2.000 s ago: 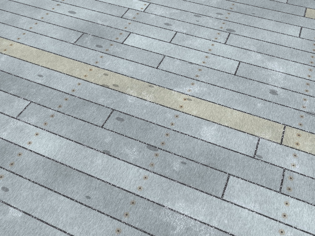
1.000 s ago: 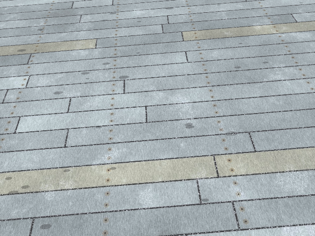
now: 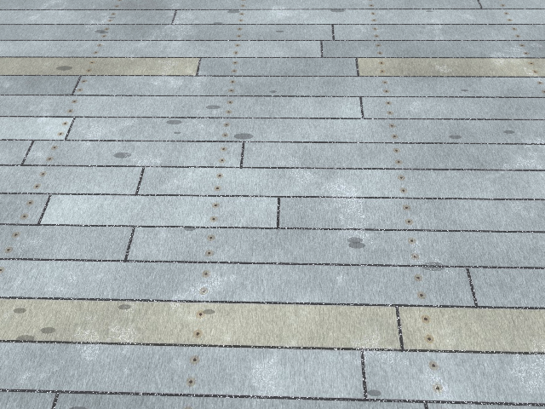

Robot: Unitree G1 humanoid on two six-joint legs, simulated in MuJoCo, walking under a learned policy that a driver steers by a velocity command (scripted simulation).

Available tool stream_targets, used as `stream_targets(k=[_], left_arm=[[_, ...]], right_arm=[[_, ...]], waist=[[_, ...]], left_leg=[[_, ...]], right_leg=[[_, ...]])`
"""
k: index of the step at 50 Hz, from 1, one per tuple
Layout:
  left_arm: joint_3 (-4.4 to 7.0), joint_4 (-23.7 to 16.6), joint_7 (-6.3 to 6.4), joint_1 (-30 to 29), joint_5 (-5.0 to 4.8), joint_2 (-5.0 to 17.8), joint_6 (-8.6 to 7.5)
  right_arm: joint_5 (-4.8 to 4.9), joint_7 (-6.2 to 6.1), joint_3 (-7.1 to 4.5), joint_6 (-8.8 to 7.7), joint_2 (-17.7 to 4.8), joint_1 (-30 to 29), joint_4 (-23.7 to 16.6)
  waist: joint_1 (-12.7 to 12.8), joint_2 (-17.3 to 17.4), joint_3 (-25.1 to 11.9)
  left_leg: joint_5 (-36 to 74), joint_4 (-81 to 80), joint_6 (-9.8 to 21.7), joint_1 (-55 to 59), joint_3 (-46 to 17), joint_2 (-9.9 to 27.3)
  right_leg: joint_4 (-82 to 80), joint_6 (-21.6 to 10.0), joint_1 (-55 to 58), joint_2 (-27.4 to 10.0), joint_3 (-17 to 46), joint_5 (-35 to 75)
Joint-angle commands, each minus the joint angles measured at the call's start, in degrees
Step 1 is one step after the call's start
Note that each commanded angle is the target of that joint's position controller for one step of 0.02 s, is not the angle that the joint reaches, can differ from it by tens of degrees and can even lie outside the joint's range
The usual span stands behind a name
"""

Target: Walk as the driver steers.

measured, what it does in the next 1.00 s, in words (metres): walks ahead: left foot, then right foot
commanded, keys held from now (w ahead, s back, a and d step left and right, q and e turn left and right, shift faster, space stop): w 1.00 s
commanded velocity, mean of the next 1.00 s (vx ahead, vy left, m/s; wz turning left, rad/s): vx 0.49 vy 0.00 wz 0.00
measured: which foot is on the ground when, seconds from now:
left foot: up 0.00-0.10, down 0.12-0.68, up 0.70-1.00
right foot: down 0.00-0.14, up 0.16-0.64, down 0.66-1.00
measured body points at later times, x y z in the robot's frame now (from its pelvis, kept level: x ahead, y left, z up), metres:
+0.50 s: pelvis +0.29 +0.04 +0.00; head +0.31 +0.05 +0.45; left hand +0.43 +0.27 -0.13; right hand +0.21 -0.19 -0.14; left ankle +0.20 +0.11 -0.74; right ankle +0.45 -0.10 -0.69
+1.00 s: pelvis +0.57 +0.00 +0.01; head +0.59 -0.01 +0.45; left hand +0.52 +0.24 -0.14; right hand +0.70 -0.24 -0.13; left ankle +0.71 +0.16 -0.68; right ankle +0.52 -0.06 -0.74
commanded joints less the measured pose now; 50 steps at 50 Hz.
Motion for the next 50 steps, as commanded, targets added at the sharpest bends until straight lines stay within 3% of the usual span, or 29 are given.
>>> stream_targets(k=[1,3,5,6,7,8,9,10,11,13,15,16,17,20,21,23,27,30,32,33,34,35,36,38,40,42,43,46,50], left_arm=[[1.38,-0.84,0.36,2.39,0.03,8.74,-0.55],[1.56,-0.99,0.43,0.4,0.0,9.51,-0.55],[1.91,-1.01,0.34,-1.04,-0.14,10.63,-0.22],[1.66,-1.68,0.15,-1.14,-0.33,9.95,-0.18],[0.24,-3.46,-0.53,3.94,-1.9,2.92,-0.03],[1.46,-2.77,-0.72,4.44,-1.27,6.16,-0.04],[2.24,-4.46,-0.7,-1.84,-0.45,8.3,0.21],[2.09,-5.67,-1.06,-6.3,-0.07,7.7,-0.16],[2.08,-5.8,-1.2,-7.79,0.11,6.39,-0.1],[1.96,-5.57,-1.9,-6.38,1.26,4.75,1.35],[2.08,-6.07,-2.27,-8.0,1.12,4.22,2.4],[1.96,-7.09,-2.43,-9.2,1.14,3.8,2.75],[1.93,-8.22,-2.48,-12.55,1.31,4.33,2.92],[2.11,-10.55,-2.72,-20.43,0.95,5.23,3.25],[1.51,-11.99,-2.88,-22.55,0.79,3.89,3.05],[1.01,-13.58,-2.89,-28.02,0.45,3.47,2.72],[1.03,-15.63,-2.87,-33.12,0.15,4.48,2.31],[1.62,-15.78,-2.4,-30.83,0.15,5.6,1.67],[2.86,-11.64,-1.52,-17.8,0.36,7.51,0.92],[3.96,-8.82,-0.89,-7.78,1.44,10.26,0.36],[5.77,-8.18,-0.37,-0.17,3.02,17.03,0.36],[5.69,-8.14,-0.94,-2.14,1.15,15.77,1.42],[5.0,-8.93,-1.14,-9.33,-0.19,13.36,1.61],[3.25,-9.27,-1.45,-14.93,-0.13,7.21,0.66],[2.57,-7.85,-1.02,-14.58,-0.45,5.44,0.04],[2.5,-6.44,-0.93,-11.49,-0.54,5.95,-0.88],[2.81,-6.17,-0.87,-10.83,-0.55,7.49,-1.06],[2.62,-5.44,-0.93,-7.72,-0.51,7.78,-0.98],[2.23,-4.45,-0.82,-3.43,-0.57,7.87,-0.86]], right_arm=[[0.36,-0.17,0.02,-0.83,-2.4,-8.25,-5.97],[0.39,-0.77,-0.55,-1.17,-3.56,-4.29,-5.32],[0.4,-1.84,-1.98,-1.99,-5.74,10.34,-0.69],[-0.61,-2.52,-3.09,-2.57,-8.53,19.82,1.93],[-2.12,-2.75,-4.38,-2.75,-14.55,26.05,2.41],[-0.22,-1.99,-4.46,-1.98,-14.4,23.92,2.63],[0.73,-1.83,-3.65,-1.92,-11.2,16.46,1.71],[1.03,-1.56,-2.53,-2.45,-6.86,12.0,0.81],[0.61,-1.53,-1.9,-3.08,-4.91,10.89,1.12],[0.69,-1.93,-1.04,-3.79,-2.79,12.04,2.78],[0.74,-2.13,-0.67,-4.5,-2.15,15.25,4.24],[0.79,-2.21,-0.99,-4.69,-4.28,16.44,4.52],[0.84,-2.23,-1.01,-4.76,-4.51,17.85,4.96],[1.04,-2.3,-0.39,-4.58,-2.96,21.29,5.7],[1.02,-2.29,-0.43,-4.68,-4.42,22.15,5.72],[1.11,-2.36,-0.17,-4.8,-3.67,24.45,6.58],[0.6,-3.05,-0.21,-4.5,-4.52,27.94,7.97],[0.08,-3.61,-0.48,-4.14,-5.57,26.92,8.33],[0.06,-3.62,-0.74,-3.74,-6.46,25.26,8.27],[0.54,-3.47,-0.44,-3.72,-5.8,24.57,7.37],[3.16,-2.59,0.86,-3.76,0.04,30.17,5.32],[2.45,-2.63,-0.31,-3.73,-3.38,29.6,6.0],[1.51,-2.75,-1.06,-3.54,-5.03,23.36,4.38],[0.66,-2.43,-1.07,-3.74,-3.45,18.43,3.41],[-0.66,-1.68,-0.71,-2.05,-0.93,21.34,4.13],[-0.82,-1.23,-0.85,-1.08,-0.71,19.62,3.5],[-0.78,-1.05,-0.85,-0.71,-0.73,17.67,2.61],[-0.51,-0.86,-0.82,-0.42,-1.76,9.38,-0.41],[0.29,-0.69,-0.04,-0.77,-0.62,1.41,-3.07]], waist=[[-0.62,-7.54,7.42],[-3.19,-7.21,5.52],[-9.51,-5.39,-2.49],[-12.85,-3.67,-7.87],[-10.79,8.44,-16.24],[-10.14,9.17,-18.12],[-6.91,4.4,-7.53],[-6.15,0.33,-1.89],[-4.6,-0.53,0.43],[-2.09,1.38,1.02],[-1.52,0.55,1.74],[-1.22,2.44,2.02],[-1.79,1.47,3.52],[-3.66,-0.01,4.48],[-3.82,2.22,5.04],[-5.36,1.28,6.02],[-6.87,1.76,5.96],[-4.63,2.43,4.35],[0.95,2.27,-2.35],[4.7,0.95,-8.08],[3.79,-10.76,-18.0],[3.17,-9.45,-20.04],[0.49,-5.21,-9.75],[-2.44,-2.07,-0.05],[-5.42,-4.56,0.55],[-6.05,-3.68,1.69],[-6.22,-4.28,1.89],[-4.72,-3.72,4.57],[-2.29,-5.09,4.46]], left_leg=[[0.95,-6.05,1.63,0.72,2.31,-1.62],[-0.72,-8.47,3.83,7.8,3.03,-3.62],[-0.64,-12.94,6.17,24.95,4.61,-7.23],[-4.02,-13.41,7.97,39.51,-1.62,-1.31],[-17.28,-17.54,13.2,55.34,-28.49,16.98],[-21.27,-28.28,16.8,52.76,-46.57,21.04],[-25.12,-28.8,14.72,44.04,-37.55,18.41],[-19.53,-30.53,13.3,34.95,-29.31,15.91],[-10.91,-31.11,11.52,30.24,-23.33,12.95],[-4.52,-33.02,10.59,23.65,-16.96,10.18],[2.55,-33.49,9.66,23.62,-12.07,7.47],[3.49,-34.15,10.58,23.76,-11.56,8.59],[4.71,-35.0,11.05,24.62,-11.11,8.7],[7.97,-35.7,9.4,28.76,-7.67,5.39],[11.26,-35.38,9.98,27.88,-7.38,7.0],[16.27,-35.08,9.43,29.14,-5.46,6.16],[21.52,-33.09,9.19,37.18,-5.04,7.9],[36.61,-26.51,8.4,41.96,-4.15,9.44],[46.24,-11.34,6.73,41.05,-2.12,7.73],[35.09,1.6,5.72,31.64,-0.95,5.81],[4.99,25.24,2.72,10.58,2.54,-2.02],[-23.49,35.52,3.18,2.08,-3.86,-7.49],[-18.14,36.31,3.94,-2.24,-6.64,-3.1],[-11.14,29.22,4.03,0.89,-6.59,0.66],[-9.75,24.91,2.66,6.44,-5.86,2.01],[-8.1,22.9,1.7,5.06,-4.72,2.22],[-6.15,20.94,1.13,3.28,-4.09,2.65],[-0.02,13.09,-0.45,-2.0,-2.8,3.98],[6.49,0.92,-0.64,-1.26,-0.3,2.37]], right_leg=[[-1.21,-8.2,-4.6,-15.22,6.41,26.61],[4.11,-6.81,-3.3,-15.59,4.51,40.78],[21.78,-4.77,-4.04,-13.18,1.19,53.38],[35.61,-3.85,-13.98,-10.94,0.1,41.07],[57.54,-1.33,-32.35,-3.27,-2.94,6.2],[67.84,-2.1,-39.22,1.17,3.23,-11.93],[69.66,-3.0,-43.19,-3.58,4.28,-6.34],[66.23,-3.14,-42.15,-5.95,3.77,-1.06],[62.9,-3.11,-39.6,-7.65,3.67,1.27],[58.76,-1.99,-34.53,-8.98,3.07,1.63],[56.82,-1.45,-35.64,-9.02,1.66,3.32],[54.4,-0.96,-37.34,-9.38,1.11,4.52],[52.35,-0.31,-40.15,-10.06,0.6,6.22],[45.41,0.8,-45.25,-9.29,-1.69,12.36],[39.73,1.09,-44.14,-9.91,-1.49,13.98],[32.99,1.16,-42.15,-8.37,-3.47,16.77],[25.69,-0.43,-41.23,-6.31,-4.61,16.62],[22.51,-3.09,-36.05,-3.76,-5.25,9.95],[17.99,-5.58,-20.77,-0.1,-6.71,8.83],[17.49,-7.85,-5.76,-5.04,-1.5,9.15],[15.98,-15.49,14.53,-23.71,24.78,3.1],[7.98,-18.12,14.11,-27.91,40.33,2.14],[6.9,-15.61,5.55,-24.72,30.61,-1.33],[3.24,-11.03,-9.0,-19.36,18.17,9.08],[0.46,-9.61,-15.98,-16.62,12.79,10.29],[-0.21,-9.52,-16.14,-14.97,9.23,17.19],[-1.24,-9.74,-15.91,-14.77,8.28,16.28],[-3.09,-9.87,-14.35,-13.99,6.04,18.66],[-2.42,-8.23,-10.26,-12.52,3.05,25.21]])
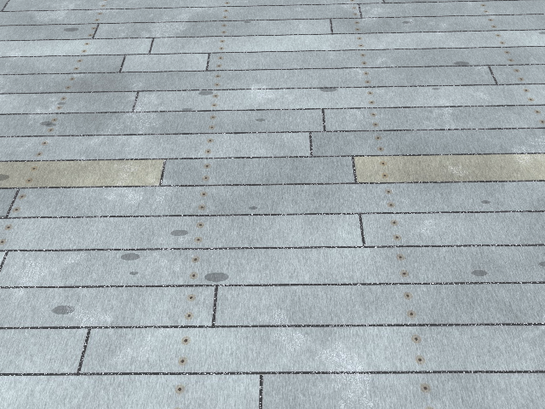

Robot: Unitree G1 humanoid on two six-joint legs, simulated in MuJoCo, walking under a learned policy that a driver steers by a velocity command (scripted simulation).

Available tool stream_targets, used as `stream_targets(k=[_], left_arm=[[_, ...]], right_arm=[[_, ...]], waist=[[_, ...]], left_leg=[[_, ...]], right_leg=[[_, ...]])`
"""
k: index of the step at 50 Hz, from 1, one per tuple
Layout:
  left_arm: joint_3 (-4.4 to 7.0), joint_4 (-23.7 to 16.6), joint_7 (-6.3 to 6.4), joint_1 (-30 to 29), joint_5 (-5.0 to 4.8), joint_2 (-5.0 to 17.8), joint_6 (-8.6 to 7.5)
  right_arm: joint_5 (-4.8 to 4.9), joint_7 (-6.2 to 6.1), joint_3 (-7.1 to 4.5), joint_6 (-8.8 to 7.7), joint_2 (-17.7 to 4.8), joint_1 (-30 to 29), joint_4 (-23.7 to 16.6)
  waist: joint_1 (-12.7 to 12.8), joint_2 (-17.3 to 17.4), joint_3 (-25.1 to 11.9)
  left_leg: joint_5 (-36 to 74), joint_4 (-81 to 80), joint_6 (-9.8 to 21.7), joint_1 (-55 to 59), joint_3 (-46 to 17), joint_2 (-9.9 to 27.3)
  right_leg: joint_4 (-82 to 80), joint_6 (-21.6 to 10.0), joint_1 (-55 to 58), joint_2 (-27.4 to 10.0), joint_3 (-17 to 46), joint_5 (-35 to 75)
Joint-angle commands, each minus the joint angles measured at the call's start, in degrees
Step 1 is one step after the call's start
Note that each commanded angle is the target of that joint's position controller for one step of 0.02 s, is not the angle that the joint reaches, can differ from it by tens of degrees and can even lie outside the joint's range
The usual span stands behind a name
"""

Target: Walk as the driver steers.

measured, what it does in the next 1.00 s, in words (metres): walks ahead: left foot, then right foot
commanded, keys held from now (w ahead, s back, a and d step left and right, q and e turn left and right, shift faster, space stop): w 0.28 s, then no key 0.42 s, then q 0.14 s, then w+q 0.16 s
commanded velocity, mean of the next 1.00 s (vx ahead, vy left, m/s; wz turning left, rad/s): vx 0.28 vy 0.00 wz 0.08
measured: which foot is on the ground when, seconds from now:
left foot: up 0.00-0.18, down 0.20-0.70, up 0.72-1.00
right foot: down 0.00-0.20, up 0.22-0.64, down 0.66-1.00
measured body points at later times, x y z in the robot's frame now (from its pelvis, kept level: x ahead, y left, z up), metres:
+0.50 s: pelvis +0.26 +0.05 +0.00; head +0.29 +0.06 +0.45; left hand +0.35 +0.29 -0.15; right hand +0.24 -0.19 -0.14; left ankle +0.25 +0.11 -0.75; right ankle +0.33 -0.09 -0.69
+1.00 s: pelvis +0.34 +0.03 -0.01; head +0.34 +0.05 +0.44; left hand +0.39 +0.30 -0.16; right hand +0.39 -0.21 -0.15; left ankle +0.29 +0.12 -0.72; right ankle +0.40 -0.06 -0.75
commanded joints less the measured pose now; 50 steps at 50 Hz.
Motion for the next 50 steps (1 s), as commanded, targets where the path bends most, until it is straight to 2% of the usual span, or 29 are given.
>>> stream_targets(k=[1,5,7,9,10,11,12,13,14,15,16,17,19,22,25,28,31,33,34,35,36,37,39,41,42,43,45,47,50], left_arm=[[0.83,-1.75,0.28,2.5,-0.02,6.88,-0.8],[0.79,-0.27,0.94,6.02,0.64,7.21,-0.38],[1.04,0.07,1.33,4.99,0.99,7.94,-0.18],[1.36,-0.13,1.52,2.88,1.07,9.04,-0.03],[1.3,-0.36,1.38,1.75,0.79,8.98,0.19],[0.71,-1.99,1.15,1.49,0.12,7.47,0.13],[-0.25,-2.84,0.4,8.61,-2.28,1.85,0.21],[1.29,-2.45,0.52,4.56,-0.59,7.51,0.34],[1.56,-4.36,0.34,-0.7,-0.29,7.58,0.19],[1.36,-4.82,0.33,-3.31,-0.15,6.42,-0.12],[1.41,-4.6,0.24,-4.17,0.53,5.16,0.54],[1.17,-4.09,0.12,-0.86,1.13,3.77,1.46],[1.11,-3.34,0.17,-0.02,1.49,2.5,2.75],[0.74,-4.46,0.06,-3.2,1.13,2.05,3.55],[0.02,-5.74,0.39,-9.53,0.6,1.69,3.67],[-0.33,-5.79,1.01,-11.77,0.33,2.33,3.76],[-0.26,-5.14,1.62,-12.02,0.42,3.05,3.38],[-0.28,-3.52,2.04,-8.45,0.78,3.4,2.43],[0.48,-2.67,2.34,-5.05,1.15,7.21,1.68],[0.37,-2.44,2.34,-5.47,0.54,8.16,1.96],[-0.22,-2.8,2.23,-6.11,-0.26,5.36,2.64],[-0.47,-3.47,2.31,-8.49,0.0,4.84,2.97],[-0.08,-5.21,3.3,-13.09,0.34,6.62,3.79],[0.79,-5.85,4.07,-14.39,-0.23,8.46,4.54],[1.24,-6.08,4.23,-14.22,-0.41,9.03,4.87],[1.75,-6.05,4.15,-13.01,-0.37,9.53,5.14],[2.72,-6.17,3.76,-11.45,0.13,10.58,5.62],[3.03,-7.06,3.32,-13.6,0.33,10.67,5.59],[3.62,-8.78,2.37,-18.5,-0.04,11.68,5.06]], right_arm=[[0.46,0.1,0.42,-0.56,-1.18,-5.64,-4.24],[0.51,-0.09,0.35,-1.0,-2.2,-10.79,-6.31],[0.42,-0.24,0.17,-1.55,-2.68,-9.68,-6.71],[0.34,-0.9,-0.78,-2.23,-4.22,-1.59,-4.21],[-0.06,-1.42,-1.58,-2.79,-5.49,8.21,-0.87],[-1.5,-2.07,-2.85,-3.29,-9.53,18.78,1.49],[-1.98,-1.85,-4.31,-3.07,-15.21,22.11,1.98],[0.25,-1.36,-3.85,-2.16,-12.46,17.22,1.36],[0.81,-1.23,-2.89,-2.17,-9.34,10.83,0.37],[0.56,-1.09,-1.84,-2.7,-5.79,8.21,0.2],[0.79,-1.28,-1.12,-3.07,-3.65,6.85,0.73],[0.96,-1.64,-0.69,-3.53,-2.77,7.19,1.55],[0.98,-1.66,-0.11,-4.56,-1.96,10.25,3.35],[0.69,-1.97,-0.31,-4.55,-5.47,9.43,3.61],[0.77,-2.07,0.53,-3.82,-4.1,12.4,5.04],[0.79,-2.39,0.83,-3.24,-4.12,14.46,6.25],[0.68,-2.9,1.15,-2.43,-3.52,14.16,7.05],[0.98,-3.22,1.3,-2.04,-3.11,13.86,7.54],[0.81,-3.36,1.44,-2.12,-2.64,16.12,7.26],[1.89,-3.39,2.33,-1.42,2.03,24.82,9.25],[1.98,-3.98,2.01,-0.08,0.64,23.84,10.56],[1.65,-4.13,1.5,0.68,-0.79,20.56,9.81],[1.2,-3.79,1.04,1.77,-1.17,14.49,7.5],[0.79,-3.45,1.01,2.39,-0.24,14.13,6.73],[0.61,-3.37,0.83,2.51,-0.28,14.16,6.4],[0.28,-3.19,0.7,2.5,-0.18,14.55,6.13],[-0.44,-2.27,0.14,2.56,-0.81,12.45,4.2],[-0.38,-1.29,-0.23,2.62,-0.69,11.09,2.42],[0.4,-0.55,-0.56,2.36,0.27,17.7,3.89]], waist=[[0.26,-5.9,3.45],[1.91,-6.13,3.94],[0.14,-6.35,4.24],[-3.56,-6.97,-0.09],[-7.85,-5.09,-5.16],[-11.33,-1.07,-12.25],[-8.44,12.9,-19.22],[-7.57,4.68,-16.73],[-5.36,2.11,-7.99],[-4.21,-1.65,-3.28],[-2.11,-2.76,-1.03],[-0.33,0.82,-1.64],[0.53,0.32,-1.64],[1.85,2.06,-2.04],[-0.42,3.18,-1.8],[-1.77,3.54,-3.18],[-1.82,3.31,-1.74],[0.06,-0.28,-1.65],[-0.63,-4.28,-4.82],[-4.34,-11.43,-9.04],[-2.15,-11.23,-9.26],[-2.39,-10.24,-5.6],[-3.05,-9.85,-3.04],[-3.74,-9.91,-3.26],[-3.51,-9.21,-3.59],[-2.86,-9.34,-4.54],[-1.51,-9.56,-2.41],[-2.69,-7.49,0.0],[-6.32,-6.09,-1.43]], left_leg=[[4.65,-7.29,-0.05,0.37,3.03,-1.8],[2.27,-12.27,1.74,-0.57,4.0,-3.46],[-2.36,-15.17,3.61,1.2,3.76,-4.37],[-5.74,-18.02,5.69,13.24,5.5,-8.13],[-2.82,-21.37,7.2,25.34,5.98,-9.18],[-6.26,-21.64,10.2,41.36,-4.79,0.82],[-10.85,-27.84,18.64,56.61,-33.76,17.6],[-13.17,-31.95,17.59,52.4,-37.68,15.68],[-12.54,-32.58,15.77,44.28,-27.91,13.98],[1.16,-33.62,14.44,37.34,-21.65,11.97],[9.51,-34.72,11.63,31.78,-15.27,8.42],[20.16,-34.33,11.86,28.74,-11.38,8.34],[35.36,-33.26,11.69,26.5,-6.34,6.91],[36.86,-33.47,11.34,25.83,-1.53,4.81],[41.02,-32.29,9.2,26.62,1.44,2.56],[39.68,-30.49,9.06,29.89,0.69,3.45],[33.58,-27.36,8.76,31.01,-1.46,4.7],[24.05,-22.41,5.8,29.16,-1.8,2.87],[12.26,-18.35,3.75,25.97,-0.87,0.32],[-12.78,-15.3,2.23,23.01,1.42,-4.36],[-23.85,-13.83,1.84,23.65,1.7,-6.85],[-24.97,-13.67,1.77,23.28,0.89,-7.38],[-21.61,-13.45,1.68,23.04,0.92,-7.81],[-18.66,-12.06,1.47,23.93,1.2,-7.84],[-18.84,-9.89,1.48,23.21,1.47,-7.9],[-21.6,-6.56,2.0,21.85,2.12,-8.08],[-26.36,1.28,3.35,16.75,1.69,-6.57],[-26.3,0.82,4.03,15.88,1.42,-5.11],[-20.27,-9.7,5.68,28.06,4.52,-7.26]], right_leg=[[-5.37,-5.08,-1.95,-14.68,7.6,21.0],[-3.04,-5.57,6.0,-17.14,8.06,25.75],[0.8,-5.12,9.07,-18.41,7.3,33.52],[10.3,-3.37,8.48,-17.52,5.73,47.25],[21.16,-2.18,5.01,-15.35,3.64,47.07],[37.15,-1.08,-6.92,-12.79,2.0,30.41],[59.76,1.62,-28.26,-1.38,-0.38,-11.06],[65.06,0.57,-33.61,-2.69,8.32,-16.31],[64.27,0.18,-36.15,-5.75,8.57,-11.36],[61.2,0.49,-34.47,-7.4,8.4,-8.01],[58.1,0.87,-31.01,-8.72,7.93,-6.72],[56.02,1.89,-27.09,-8.95,7.62,-7.29],[53.39,3.2,-24.21,-7.85,6.81,-7.82],[43.21,4.59,-24.81,-7.74,5.0,-3.57],[32.71,4.73,-22.11,-6.92,2.34,2.26],[27.53,4.08,-20.15,-6.3,2.01,4.46],[21.41,2.91,-17.42,-6.1,2.57,2.31],[9.59,2.04,-9.09,-7.48,4.68,13.6],[11.08,1.2,-1.38,-14.01,10.43,32.97],[13.71,-5.7,3.41,-22.04,16.98,47.63],[11.23,-9.03,0.05,-24.5,20.5,40.7],[8.62,-8.76,-4.25,-23.52,20.27,32.65],[6.0,-6.04,-9.15,-21.14,17.04,20.46],[4.7,-4.13,-11.81,-19.77,14.15,11.42],[4.59,-4.3,-12.08,-20.13,13.59,8.75],[2.92,-5.05,-12.13,-20.89,14.1,-1.97],[-2.56,-6.93,-14.31,-24.12,18.14,-23.98],[-5.33,-6.56,-17.49,-24.95,17.3,-27.18],[-3.59,-3.08,-23.54,-21.87,9.07,-25.16]])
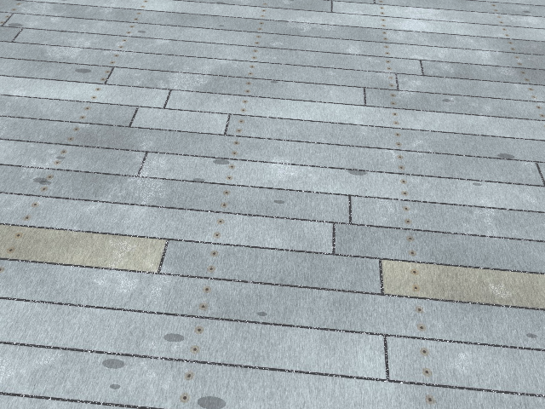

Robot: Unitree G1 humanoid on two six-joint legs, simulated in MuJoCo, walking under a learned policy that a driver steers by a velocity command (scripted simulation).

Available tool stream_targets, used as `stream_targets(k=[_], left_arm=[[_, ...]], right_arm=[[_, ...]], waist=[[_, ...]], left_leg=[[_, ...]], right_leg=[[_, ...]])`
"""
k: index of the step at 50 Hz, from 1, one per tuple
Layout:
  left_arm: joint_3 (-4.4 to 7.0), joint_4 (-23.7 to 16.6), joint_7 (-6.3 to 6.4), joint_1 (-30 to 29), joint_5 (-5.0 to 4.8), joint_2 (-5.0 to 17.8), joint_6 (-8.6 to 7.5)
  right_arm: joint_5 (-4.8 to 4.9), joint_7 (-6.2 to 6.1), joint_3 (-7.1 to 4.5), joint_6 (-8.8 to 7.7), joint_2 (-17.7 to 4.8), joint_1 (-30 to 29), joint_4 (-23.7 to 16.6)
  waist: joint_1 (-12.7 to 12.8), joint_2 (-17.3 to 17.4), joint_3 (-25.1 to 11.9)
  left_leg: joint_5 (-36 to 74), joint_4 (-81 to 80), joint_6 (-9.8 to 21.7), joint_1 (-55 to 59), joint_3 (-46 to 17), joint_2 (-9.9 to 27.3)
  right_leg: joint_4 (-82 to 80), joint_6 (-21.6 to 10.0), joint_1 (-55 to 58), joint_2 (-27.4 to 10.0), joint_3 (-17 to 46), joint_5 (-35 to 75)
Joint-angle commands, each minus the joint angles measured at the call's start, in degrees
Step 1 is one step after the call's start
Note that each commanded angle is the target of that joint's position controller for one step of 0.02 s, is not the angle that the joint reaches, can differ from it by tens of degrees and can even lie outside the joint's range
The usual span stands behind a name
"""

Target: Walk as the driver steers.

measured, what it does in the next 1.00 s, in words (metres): walks ahead, turning left: left foot, then right foot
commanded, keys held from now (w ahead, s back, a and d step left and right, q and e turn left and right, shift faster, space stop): w+q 0.50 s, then w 0.50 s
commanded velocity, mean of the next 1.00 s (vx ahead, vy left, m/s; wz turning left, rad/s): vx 0.44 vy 0.00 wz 0.38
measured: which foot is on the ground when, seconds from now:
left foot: up 0.00-0.04, down 0.06-0.52, up 0.54-0.96, down 0.98-1.00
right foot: down 0.00-0.06, up 0.08-0.50, down 0.52-1.00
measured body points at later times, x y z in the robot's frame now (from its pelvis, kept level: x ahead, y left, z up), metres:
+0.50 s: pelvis +0.17 +0.02 -0.01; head +0.21 +0.03 +0.44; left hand +0.34 +0.30 -0.10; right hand +0.16 -0.26 -0.14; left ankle -0.02 +0.10 -0.74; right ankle +0.31 -0.06 -0.73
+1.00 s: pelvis +0.43 +0.12 -0.01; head +0.45 +0.14 +0.43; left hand +0.28 +0.32 -0.16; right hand +0.71 +0.00 -0.10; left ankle +0.49 +0.23 -0.74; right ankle +0.32 -0.06 -0.73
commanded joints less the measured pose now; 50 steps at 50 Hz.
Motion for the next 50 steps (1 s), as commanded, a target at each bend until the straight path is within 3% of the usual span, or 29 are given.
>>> stream_targets(k=[1,2,3,4,5,6,7,9,10,15,20,23,24,25,26,27,28,29,30,32,33,36,38,41,45,47,48,49,50], left_arm=[[2.07,-4.42,-0.77,-6.11,-0.27,8.49,-0.65],[1.93,-5.02,-1.02,-7.94,-0.01,7.33,-0.4],[0.94,-6.4,-1.65,-9.22,0.28,3.66,-0.12],[-0.22,-9.25,-1.76,-11.07,0.18,0.13,-0.06],[-0.14,-11.08,-2.29,-12.66,1.0,2.3,-0.95],[0.6,-10.37,-3.25,-11.05,0.44,5.64,-1.82],[0.93,-9.27,-3.88,-9.25,0.57,6.6,-2.54],[0.93,-7.69,-4.23,-7.24,1.94,5.87,-2.82],[0.65,-8.4,-4.28,-7.55,1.53,4.31,-2.69],[0.14,-12.07,-3.94,-14.35,1.06,4.06,-2.25],[-0.64,-16.28,-4.64,-20.11,0.5,4.04,-3.21],[-0.37,-16.4,-4.3,-14.31,0.0,5.56,-4.01],[0.15,-14.95,-3.72,-8.71,-0.13,6.64,-4.31],[1.0,-12.57,-2.88,-0.23,0.18,8.55,-4.91],[2.07,-11.42,-1.88,9.91,1.63,12.78,-5.55],[2.98,-11.37,-1.7,12.45,3.15,18.66,-5.19],[2.6,-11.15,-1.97,9.19,2.29,15.23,-4.39],[1.28,-12.09,-2.25,4.35,1.74,9.69,-4.39],[0.39,-11.94,-2.6,2.04,1.5,6.35,-4.74],[-0.41,-10.16,-2.62,3.15,1.42,4.56,-5.43],[-0.42,-9.12,-2.81,4.55,1.19,4.9,-6.02],[-0.36,-7.01,-3.21,7.92,0.38,5.63,-7.3],[-0.47,-6.16,-3.18,9.06,0.21,5.62,-7.21],[-0.41,-5.38,-3.39,10.07,-0.07,6.25,-6.81],[0.11,-3.6,-3.32,13.6,-0.08,8.79,-6.19],[0.2,-2.89,-3.09,13.81,-0.05,9.4,-5.57],[0.09,-2.56,-3.01,13.83,-0.2,9.26,-5.11],[-0.43,-2.94,-2.92,14.2,-0.21,7.93,-4.87],[-1.78,-5.8,-3.21,15.73,-0.98,3.17,-4.83]], right_arm=[[0.33,0.74,-0.86,-0.32,-1.54,12.01,0.75],[0.18,0.78,-1.15,-0.47,-1.85,16.04,2.31],[-0.37,0.32,-1.96,-1.05,-5.17,19.91,2.96],[-0.04,-0.33,-2.48,-1.5,-10.4,16.76,0.16],[-0.26,-1.62,-2.88,-1.16,-11.58,10.64,-1.4],[0.25,-1.86,-2.72,-1.49,-10.99,6.3,-2.82],[0.74,-1.48,-2.84,-2.13,-11.15,4.89,-3.51],[1.05,-0.96,-2.36,-3.54,-8.45,7.28,-3.07],[1.05,-0.8,-2.48,-4.01,-8.76,8.69,-2.63],[0.92,-0.66,-2.94,-4.68,-8.94,14.32,-2.01],[0.51,-1.14,-3.56,-4.56,-10.72,15.35,-2.74],[0.48,-1.3,-4.22,-4.53,-12.65,10.8,-4.56],[0.63,-1.08,-4.46,-4.7,-13.52,8.65,-5.29],[1.0,-0.66,-4.53,-5.02,-13.66,7.18,-5.75],[1.45,-0.27,-3.9,-5.47,-11.17,6.6,-7.26],[3.11,-0.21,-2.47,-5.61,-4.34,12.35,-9.32],[1.52,-0.45,-2.78,-5.13,-8.29,13.48,-7.75],[0.7,-0.13,-2.87,-4.91,-8.98,10.17,-7.34],[0.34,0.42,-2.48,-4.97,-7.89,6.35,-7.75],[-0.66,1.18,-2.26,-4.29,-7.09,4.46,-8.35],[-0.79,1.5,-2.19,-3.8,-7.0,4.38,-8.49],[-0.78,2.09,-1.78,-3.12,-6.71,-0.54,-10.36],[-1.01,2.68,-1.07,-3.25,-6.18,-6.19,-12.4],[-0.48,3.44,0.32,-3.58,-4.66,-13.47,-14.63],[-0.36,2.79,0.22,-3.65,-6.59,-17.18,-16.06],[-0.76,2.11,-0.3,-3.97,-7.61,-13.97,-15.0],[-1.1,1.7,-0.81,-4.4,-8.22,-7.33,-12.6],[-1.93,1.07,-1.79,-5.01,-10.74,1.83,-9.59],[-3.14,0.21,-3.13,-5.31,-16.58,10.09,-8.88]], waist=[[-4.97,-1.5,0.93],[-6.61,0.99,2.61],[-8.04,13.12,3.7],[-5.64,18.99,6.66],[-2.7,13.5,11.11],[0.1,9.06,11.33],[0.95,6.43,9.65],[0.05,3.41,5.32],[0.04,5.74,3.97],[-3.14,6.79,4.75],[-5.01,8.8,5.1],[-1.33,9.51,3.3],[1.28,8.9,1.18],[5.23,5.62,-3.34],[9.13,-0.73,-11.59],[5.81,-16.51,-18.46],[3.44,-12.16,-14.41],[2.2,-4.44,-5.47],[2.12,-0.3,-0.9],[1.05,-3.41,0.51],[0.69,-5.09,0.38],[0.35,-4.21,0.91],[0.87,-3.57,2.09],[2.1,-4.55,3.01],[2.64,-4.14,3.61],[0.77,-3.58,1.82],[-2.26,-2.07,-1.5],[-5.41,0.03,-6.96],[-7.08,9.86,-14.93]], left_leg=[[5.4,-9.59,2.02,12.87,3.15,-2.24],[4.17,-14.82,3.19,16.75,1.52,-2.89],[-9.84,-26.96,6.35,18.55,-15.22,6.52],[-27.71,-38.4,10.68,14.83,-41.75,19.54],[-29.37,-43.6,11.88,6.98,-43.95,20.08],[-20.73,-41.78,10.07,5.26,-37.89,17.79],[-10.56,-40.31,8.18,7.35,-31.75,14.59],[5.3,-37.23,6.01,12.68,-23.57,10.12],[7.53,-36.46,6.66,14.12,-23.71,10.22],[14.58,-34.61,7.83,18.25,-23.16,9.65],[29.24,-28.88,7.52,18.92,-23.0,9.11],[36.79,-24.54,4.57,13.96,-23.77,9.03],[43.06,-20.21,3.27,11.22,-23.19,7.75],[45.61,-9.97,1.73,8.04,-20.36,4.14],[34.88,6.15,0.44,0.81,-16.29,-0.31],[-2.71,22.28,-1.4,-15.75,-10.96,-9.14],[-1.55,29.65,-0.14,-20.04,-11.95,-4.79],[4.27,30.44,0.25,-20.62,-11.24,-1.76],[8.32,27.58,-0.03,-19.37,-10.55,0.16],[9.9,23.62,-0.99,-16.51,-9.84,1.5],[9.89,22.72,-1.38,-15.66,-9.43,1.2],[11.99,17.98,-2.48,-19.67,-8.14,1.42],[15.88,11.05,-3.41,-21.12,-5.73,2.54],[22.05,-1.37,-3.79,-14.38,-1.15,2.58],[21.31,-8.04,-1.95,-10.65,0.47,1.45],[18.42,-11.21,-0.26,-4.92,1.69,-0.91],[19.38,-14.94,0.92,3.54,2.47,-2.55],[18.26,-15.34,2.69,16.36,-0.63,-0.14],[10.12,-18.02,7.09,31.96,-21.46,16.82]], right_leg=[[-14.13,-5.12,-11.62,-13.51,11.25,-28.48],[-6.87,-3.22,-15.8,-10.76,7.56,-30.54],[10.81,-0.29,-21.74,-4.16,0.14,-29.45],[23.59,2.07,-32.95,3.34,2.3,-23.36],[27.2,2.15,-32.5,0.27,9.46,-15.04],[27.11,2.76,-29.88,-1.26,10.65,-8.46],[25.15,3.19,-27.93,-1.43,10.72,-5.05],[25.83,3.32,-25.01,-1.06,9.84,-0.67],[25.07,3.57,-25.36,-0.69,9.79,0.78],[20.54,4.99,-29.02,-0.96,9.97,2.84],[11.67,4.63,-24.64,0.46,9.48,1.31],[5.84,2.6,-11.02,2.01,9.25,-0.07],[3.72,1.71,-2.1,3.73,8.43,-0.69],[0.83,0.42,9.75,3.32,8.8,0.97],[-1.47,-2.19,23.21,-7.54,19.44,-9.76],[-9.52,-7.58,35.15,-23.24,47.55,-19.64],[-13.31,-9.57,28.56,-23.44,55.87,-26.44],[-13.52,-8.91,19.92,-21.03,46.97,-25.86],[-13.87,-8.27,13.56,-17.5,37.49,-16.78],[-15.05,-6.98,9.08,-12.92,26.69,-3.17],[-14.99,-7.48,8.45,-12.6,24.64,3.16],[-16.14,-8.62,10.57,-12.63,19.47,13.23],[-17.37,-8.54,10.73,-11.67,16.08,14.79],[-18.0,-7.09,7.16,-9.26,11.33,16.42],[-15.7,-6.35,11.97,-12.36,12.02,21.44],[-8.85,-5.48,14.91,-12.21,10.54,33.41],[-0.16,-4.5,14.29,-10.42,8.42,37.91],[11.47,-3.33,8.11,-7.85,6.48,31.9],[31.57,-1.23,-7.09,-3.09,3.7,7.64]])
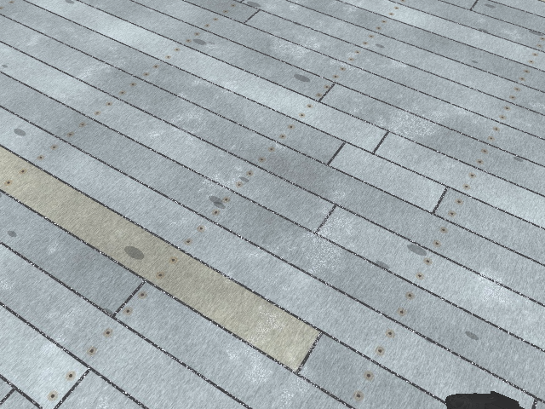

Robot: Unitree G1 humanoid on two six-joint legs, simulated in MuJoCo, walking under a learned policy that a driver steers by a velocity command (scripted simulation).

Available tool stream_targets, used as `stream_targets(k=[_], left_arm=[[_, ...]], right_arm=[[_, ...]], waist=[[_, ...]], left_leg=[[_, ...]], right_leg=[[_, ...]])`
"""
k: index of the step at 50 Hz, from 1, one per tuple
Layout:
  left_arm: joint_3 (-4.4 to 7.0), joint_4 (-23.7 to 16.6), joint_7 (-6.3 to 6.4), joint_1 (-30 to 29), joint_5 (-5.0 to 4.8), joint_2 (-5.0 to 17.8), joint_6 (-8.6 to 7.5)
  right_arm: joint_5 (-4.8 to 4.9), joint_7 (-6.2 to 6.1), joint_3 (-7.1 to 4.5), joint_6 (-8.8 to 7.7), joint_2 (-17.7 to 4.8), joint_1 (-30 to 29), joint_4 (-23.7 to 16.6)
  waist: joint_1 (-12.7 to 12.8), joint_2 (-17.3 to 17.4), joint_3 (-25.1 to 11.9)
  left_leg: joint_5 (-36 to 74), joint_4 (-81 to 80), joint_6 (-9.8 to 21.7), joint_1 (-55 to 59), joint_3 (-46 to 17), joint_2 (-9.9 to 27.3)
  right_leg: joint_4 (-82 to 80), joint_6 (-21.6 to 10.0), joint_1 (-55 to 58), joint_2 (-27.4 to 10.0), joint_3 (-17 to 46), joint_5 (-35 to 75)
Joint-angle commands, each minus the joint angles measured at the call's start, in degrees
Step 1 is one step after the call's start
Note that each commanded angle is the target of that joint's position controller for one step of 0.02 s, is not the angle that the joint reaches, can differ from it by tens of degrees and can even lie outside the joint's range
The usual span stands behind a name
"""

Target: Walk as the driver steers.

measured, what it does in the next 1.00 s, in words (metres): walks ahead, turning right: right foot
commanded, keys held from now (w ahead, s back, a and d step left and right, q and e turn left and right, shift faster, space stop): w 0.24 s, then w+e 0.36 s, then e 0.36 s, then no key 0.04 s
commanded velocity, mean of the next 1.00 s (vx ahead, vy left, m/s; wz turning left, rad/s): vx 0.39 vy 0.00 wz -0.30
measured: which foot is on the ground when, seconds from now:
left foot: down 0.00-0.56, up 0.58-1.00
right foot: down 0.00-0.00, up 0.02-0.52, down 0.54-1.00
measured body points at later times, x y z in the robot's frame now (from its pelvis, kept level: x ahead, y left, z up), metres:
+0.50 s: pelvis +0.27 -0.01 +0.00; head +0.30 -0.02 +0.45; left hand +0.46 +0.20 -0.11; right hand +0.20 -0.25 -0.14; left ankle +0.10 +0.08 -0.72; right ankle +0.40 -0.11 -0.71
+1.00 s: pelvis +0.49 -0.05 +0.01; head +0.52 -0.07 +0.46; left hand +0.61 +0.21 -0.11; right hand +0.56 -0.34 -0.10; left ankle +0.63 +0.03 -0.69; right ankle +0.40 -0.10 -0.72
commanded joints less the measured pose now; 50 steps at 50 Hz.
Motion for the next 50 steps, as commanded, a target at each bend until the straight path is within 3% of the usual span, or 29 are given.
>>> stream_targets(k=[1,2,3,4,6,8,9,10,11,14,16,20,22,24,25,26,27,28,29,30,31,32,33,34,36,38,42,46,50], left_arm=[[0.74,-5.98,0.19,3.0,-0.94,4.47,-0.32],[1.84,-6.23,0.5,-2.12,0.14,8.36,0.13],[1.55,-7.04,0.05,-5.33,0.14,7.0,-0.29],[1.54,-6.47,-0.05,-6.09,0.32,6.08,-0.26],[1.13,-5.19,-0.7,-2.69,1.5,4.22,1.31],[1.38,-5.29,-1.14,-4.7,1.72,4.25,2.16],[1.35,-5.91,-1.38,-6.07,1.7,3.86,2.41],[1.49,-6.24,-1.54,-8.29,1.71,4.28,2.7],[1.29,-7.51,-1.63,-10.95,1.85,3.77,2.74],[1.07,-9.06,-1.64,-17.3,1.24,3.87,2.6],[0.58,-9.87,-1.84,-19.43,0.86,2.84,2.44],[0.19,-12.58,-2.03,-26.12,1.08,3.11,2.07],[0.38,-13.2,-2.17,-26.38,1.3,3.71,1.86],[0.81,-12.8,-1.83,-23.38,1.42,4.16,1.75],[1.33,-11.73,-1.62,-18.98,1.57,5.01,1.62],[2.07,-9.36,-1.45,-11.31,1.79,5.99,1.27],[3.51,-6.89,-0.93,-1.83,2.67,9.45,0.97],[5.6,-7.33,-0.23,1.16,2.85,16.68,1.23],[5.51,-7.11,-0.53,-0.2,0.65,16.38,1.83],[5.22,-7.04,-0.36,-4.21,-0.09,15.14,2.09],[4.22,-7.29,-0.32,-6.56,-0.05,11.42,1.81],[3.84,-7.77,0.03,-9.33,-0.09,10.16,1.75],[3.38,-8.18,0.15,-10.77,-0.77,8.65,1.59],[3.22,-8.27,0.1,-10.77,-0.73,8.73,1.14],[3.43,-7.96,0.06,-9.59,-0.56,9.92,0.51],[3.69,-8.14,0.36,-8.1,-0.39,11.06,0.88],[3.73,-8.86,0.93,-5.34,-0.56,11.14,2.49],[3.98,-9.56,1.68,-3.24,-0.06,11.69,3.74],[4.19,-11.04,2.01,-5.17,0.76,12.11,4.55]], right_arm=[[0.74,-1.76,-5.08,0.19,-16.79,26.94,4.61],[2.07,-1.73,-4.34,0.54,-13.42,21.2,3.84],[2.21,-1.58,-3.27,0.2,-9.73,16.79,3.29],[1.9,-1.26,-2.42,-0.42,-7.05,15.32,3.67],[2.38,-1.68,-2.17,-1.02,-6.38,13.84,4.33],[2.64,-1.56,-1.97,-1.98,-5.65,16.34,5.9],[2.84,-1.7,-2.38,-2.17,-7.32,16.88,6.28],[2.92,-1.83,-2.33,-2.17,-7.04,17.5,6.71],[2.94,-1.79,-2.47,-2.25,-7.96,19.05,7.34],[2.5,-1.82,-2.23,-2.1,-7.02,21.49,8.73],[2.24,-1.99,-2.24,-2.27,-7.79,22.51,9.26],[1.95,-2.69,-1.84,-2.3,-6.95,25.57,11.11],[1.87,-3.15,-1.9,-2.16,-7.59,25.24,11.64],[1.65,-3.6,-2.15,-1.82,-9.27,24.64,11.85],[1.44,-3.76,-2.36,-1.39,-10.18,24.11,11.78],[1.49,-3.81,-2.51,-0.79,-10.79,23.45,11.41],[1.83,-3.83,-2.31,-0.7,-10.61,22.64,10.03],[3.33,-2.7,-1.24,-1.15,-5.37,25.45,6.5],[2.46,-2.37,-2.08,-1.79,-8.51,21.61,5.49],[2.34,-2.0,-2.02,-2.31,-8.3,16.52,3.77],[2.5,-2.21,-1.83,-2.88,-7.94,14.79,3.48],[2.24,-2.35,-1.74,-2.45,-6.95,16.01,3.61],[1.28,-2.6,-1.65,-1.21,-6.8,17.57,3.86],[0.9,-2.66,-1.65,0.01,-6.35,18.27,3.59],[0.96,-2.68,-1.57,1.47,-5.65,17.39,2.72],[1.08,-2.56,-1.52,2.07,-5.7,14.96,1.42],[1.58,-2.59,-1.24,2.7,-6.35,8.06,-1.62],[2.07,-2.81,-0.91,2.74,-7.47,2.85,-3.86],[2.55,-3.35,-0.86,1.98,-8.96,4.91,-3.71]], waist=[[-10.45,15.95,-21.13],[-8.81,7.12,-12.27],[-7.34,4.76,-6.25],[-5.44,2.6,-2.42],[-2.42,5.57,-2.96],[-2.08,3.34,-1.38],[-1.75,3.92,-1.67],[-2.11,2.38,-0.74],[-2.68,3.95,0.28],[-4.14,2.29,1.99],[-4.61,2.81,2.03],[-6.74,3.52,4.32],[-6.14,3.17,4.19],[-4.46,4.54,1.59],[-2.42,5.13,-1.42],[0.74,4.68,-5.72],[4.78,2.5,-11.03],[2.84,-10.77,-17.71],[2.49,-7.34,-20.24],[1.05,-3.79,-11.65],[-0.51,0.87,-4.11],[-3.22,1.34,-2.74],[-5.0,1.7,-2.07],[-5.71,-0.5,-2.8],[-6.29,-0.37,-3.73],[-5.6,-1.74,-4.85],[-2.87,-4.0,-5.79],[-0.58,-4.58,-4.99],[-1.36,-5.2,-4.2]], left_leg=[[-11.36,-15.23,12.28,44.14,-43.81,25.45],[-12.4,-14.95,10.59,37.91,-36.11,21.98],[-8.31,-16.25,9.31,30.1,-28.85,19.23],[2.37,-17.12,6.22,23.82,-22.59,15.62],[2.88,-20.22,5.52,18.55,-17.56,13.37],[10.07,-21.3,5.77,18.28,-14.49,11.73],[8.16,-22.47,6.41,19.06,-13.87,12.03],[6.83,-23.71,5.99,19.57,-12.33,10.96],[7.54,-24.47,7.0,19.15,-12.61,12.21],[9.48,-25.19,6.32,22.26,-8.48,11.02],[11.88,-25.17,5.55,23.3,-4.99,11.34],[16.93,-24.25,4.01,27.8,-0.5,12.33],[24.45,-21.26,2.93,31.0,1.49,13.22],[43.47,-13.11,2.13,33.89,3.44,13.76],[51.0,-5.4,1.75,34.77,4.41,13.8],[51.38,5.75,0.88,32.93,5.91,12.86],[38.57,20.73,-0.54,21.66,6.24,11.64],[-0.47,44.61,-3.78,-2.16,6.87,1.72],[-21.69,52.34,-3.6,-11.24,-5.1,-2.87],[-16.12,51.28,-3.03,-15.72,-7.89,1.4],[-11.88,46.47,-3.18,-13.21,-7.06,3.6],[-11.42,42.93,-4.06,-10.49,-6.79,4.51],[-11.51,40.51,-5.26,-6.29,-6.65,5.29],[-12.68,38.63,-6.31,-3.51,-6.55,5.14],[-11.59,34.49,-7.81,-3.3,-5.51,4.36],[-8.05,30.26,-8.6,-4.79,-4.41,3.49],[-2.58,22.75,-8.98,-7.37,-4.75,2.59],[-1.97,16.55,-8.35,-9.43,-6.36,1.4],[-5.92,7.84,-6.29,-3.55,-7.48,-0.45]], right_leg=[[42.77,-3.36,-34.56,4.3,2.35,-6.22],[45.55,-4.3,-39.18,-0.02,7.0,-2.49],[43.32,-4.57,-38.99,-1.89,7.32,2.39],[39.53,-4.71,-35.62,-3.72,7.74,5.16],[35.92,-3.36,-30.42,-4.78,6.81,7.01],[35.02,-2.61,-31.34,-4.67,6.02,8.51],[33.36,-2.07,-32.92,-4.88,5.54,10.29],[32.5,-1.64,-35.27,-5.31,5.21,12.89],[29.75,-1.12,-36.65,-6.03,5.18,14.53],[22.71,-0.48,-39.81,-5.43,4.6,19.34],[17.72,-1.12,-38.66,-4.1,4.85,22.78],[9.54,-3.66,-37.33,-2.14,1.73,24.17],[6.8,-5.48,-35.37,-0.88,0.38,21.28],[6.04,-7.81,-30.11,2.52,-2.5,15.5],[5.4,-9.25,-25.52,4.69,-3.49,12.61],[2.14,-10.67,-16.93,6.88,-3.99,13.17],[0.35,-13.73,-1.85,2.08,4.04,12.16],[-2.6,-22.5,16.33,-15.34,33.48,9.99],[-10.6,-24.48,18.32,-18.89,49.09,13.78],[-11.13,-22.19,11.71,-16.85,39.02,13.67],[-11.1,-19.15,1.95,-14.76,31.21,30.68],[-11.43,-17.97,-2.82,-12.46,26.23,38.13],[-12.2,-16.73,-8.16,-10.24,21.91,45.97],[-11.45,-17.01,-10.52,-9.44,19.87,53.72],[-10.33,-16.04,-11.26,-6.82,16.15,61.83],[-9.35,-14.29,-10.43,-4.69,14.9,63.9],[-7.48,-11.05,-7.23,-3.74,17.13,60.5],[-4.93,-10.72,-2.21,-5.1,21.99,57.66],[-0.21,-10.12,-1.12,-5.53,25.61,57.75]])
Keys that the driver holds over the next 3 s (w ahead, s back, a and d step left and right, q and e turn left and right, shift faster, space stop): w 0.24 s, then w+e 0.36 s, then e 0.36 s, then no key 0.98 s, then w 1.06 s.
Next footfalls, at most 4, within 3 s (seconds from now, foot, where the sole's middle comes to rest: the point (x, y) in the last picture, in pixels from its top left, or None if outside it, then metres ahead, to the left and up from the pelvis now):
0.54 right None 0.44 -0.10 -0.76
1.06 left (300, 322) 0.67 -0.01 -0.76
1.44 right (358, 392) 0.50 -0.15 -0.76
2.26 left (309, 295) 0.75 -0.03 -0.76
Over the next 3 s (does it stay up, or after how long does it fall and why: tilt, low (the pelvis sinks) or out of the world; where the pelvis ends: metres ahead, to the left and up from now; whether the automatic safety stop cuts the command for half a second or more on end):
stays up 0.97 -0.27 0.02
